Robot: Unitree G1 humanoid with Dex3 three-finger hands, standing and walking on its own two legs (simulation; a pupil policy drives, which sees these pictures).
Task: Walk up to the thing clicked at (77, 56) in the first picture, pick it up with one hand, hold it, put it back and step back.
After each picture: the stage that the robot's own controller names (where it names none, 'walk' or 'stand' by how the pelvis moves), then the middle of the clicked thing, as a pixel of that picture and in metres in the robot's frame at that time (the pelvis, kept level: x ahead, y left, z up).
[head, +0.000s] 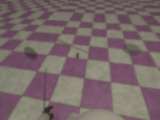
stand; (77, 55) +1.23 +0.31 -0.72
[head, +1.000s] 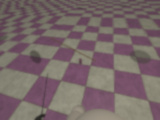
walk; (80, 61) +1.12 +0.32 -0.72
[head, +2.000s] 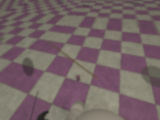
walk; (78, 78) +0.68 +0.27 -0.72
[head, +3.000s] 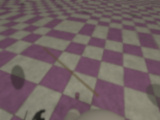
stand; (77, 95) +0.44 +0.16 -0.70
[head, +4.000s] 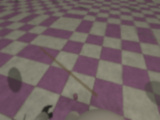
stand; (75, 96) +0.39 +0.18 -0.72
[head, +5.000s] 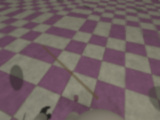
stand; (76, 98) +0.36 +0.16 -0.72
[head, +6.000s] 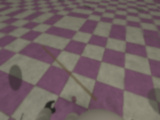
stand; (73, 99) +0.34 +0.19 -0.72
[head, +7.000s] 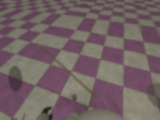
stand; (74, 97) +0.35 +0.20 -0.72
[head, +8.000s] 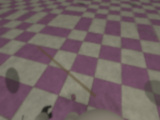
stand; (73, 97) +0.35 +0.21 -0.72
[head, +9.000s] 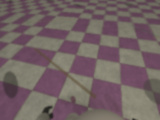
stand; (73, 99) +0.33 +0.22 -0.72
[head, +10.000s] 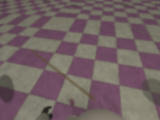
stand; (71, 102) +0.29 +0.22 -0.72
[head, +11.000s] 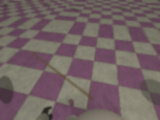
stand; (71, 102) +0.31 +0.23 -0.72
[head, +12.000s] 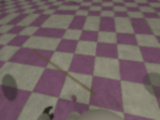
stand; (74, 98) +0.32 +0.22 -0.72
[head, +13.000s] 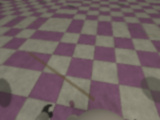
stand; (71, 104) +0.28 +0.22 -0.71
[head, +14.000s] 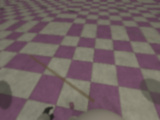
stand; (71, 105) +0.29 +0.23 -0.72
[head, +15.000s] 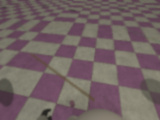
stand; (72, 103) +0.31 +0.22 -0.72
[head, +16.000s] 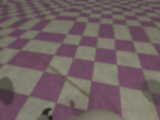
stand; (72, 103) +0.30 +0.22 -0.72
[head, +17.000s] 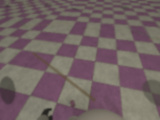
stand; (72, 103) +0.30 +0.22 -0.72
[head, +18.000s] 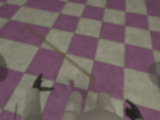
go down; (71, 83) +0.35 +0.19 -0.58
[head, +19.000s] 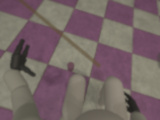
go down; (70, 67) +0.43 +0.18 -0.33
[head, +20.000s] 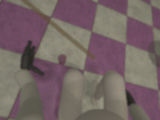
close in; (62, 60) +0.43 +0.19 -0.27
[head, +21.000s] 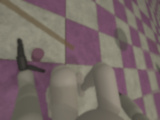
close in; (37, 55) +0.42 +0.22 -0.23
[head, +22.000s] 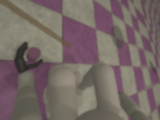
close; (33, 55) +0.41 +0.23 -0.23
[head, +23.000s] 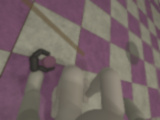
lift; (48, 61) +0.34 +0.24 -0.16
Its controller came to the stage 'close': yes
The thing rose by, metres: 0.24
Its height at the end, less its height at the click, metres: +0.24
